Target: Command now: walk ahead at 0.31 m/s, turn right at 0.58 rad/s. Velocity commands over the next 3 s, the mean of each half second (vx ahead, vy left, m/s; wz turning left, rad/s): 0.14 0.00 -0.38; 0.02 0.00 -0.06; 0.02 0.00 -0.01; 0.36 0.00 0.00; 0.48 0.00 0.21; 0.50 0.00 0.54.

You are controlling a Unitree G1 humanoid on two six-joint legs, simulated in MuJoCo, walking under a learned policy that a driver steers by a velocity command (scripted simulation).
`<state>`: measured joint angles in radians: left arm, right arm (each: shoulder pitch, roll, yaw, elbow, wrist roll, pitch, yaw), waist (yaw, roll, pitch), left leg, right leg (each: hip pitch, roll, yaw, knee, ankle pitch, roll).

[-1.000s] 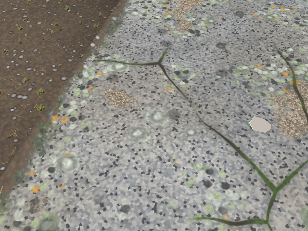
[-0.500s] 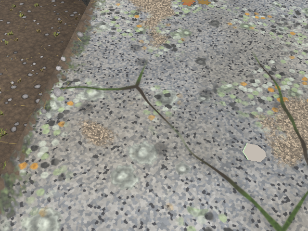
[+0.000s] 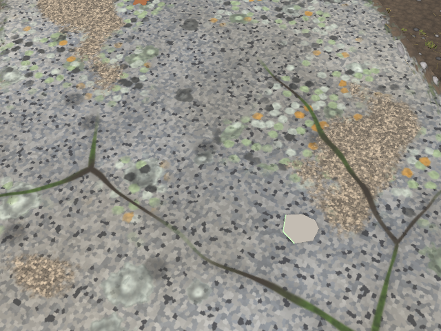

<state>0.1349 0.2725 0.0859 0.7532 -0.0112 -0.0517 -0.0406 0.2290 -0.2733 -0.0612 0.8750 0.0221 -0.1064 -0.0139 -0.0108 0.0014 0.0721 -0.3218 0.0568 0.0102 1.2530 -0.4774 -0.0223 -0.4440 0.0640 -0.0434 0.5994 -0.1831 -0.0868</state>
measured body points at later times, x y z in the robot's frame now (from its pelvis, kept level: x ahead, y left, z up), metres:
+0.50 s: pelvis +0.16 +0.03 +0.01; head +0.19 +0.03 +0.46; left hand +0.34 +0.27 -0.11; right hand +0.28 -0.25 -0.09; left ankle +0.25 +0.13 -0.72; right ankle +0.08 -0.07 -0.69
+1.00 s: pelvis +0.18 +0.00 +0.01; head +0.18 -0.01 +0.46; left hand +0.29 +0.23 -0.13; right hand +0.22 -0.27 -0.12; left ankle +0.25 +0.13 -0.72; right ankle +0.12 -0.12 -0.72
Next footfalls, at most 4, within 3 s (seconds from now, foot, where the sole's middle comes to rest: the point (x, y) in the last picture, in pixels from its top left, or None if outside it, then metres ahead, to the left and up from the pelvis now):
0.40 left None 0.29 0.12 -0.76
0.68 right None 0.16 -0.12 -0.76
2.14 right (296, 269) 0.61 -0.20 -0.76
2.70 left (226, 183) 0.93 0.01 -0.76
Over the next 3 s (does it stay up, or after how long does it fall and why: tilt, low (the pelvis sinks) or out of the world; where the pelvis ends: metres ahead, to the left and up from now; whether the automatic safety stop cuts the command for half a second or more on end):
stays up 0.93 -0.05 0.02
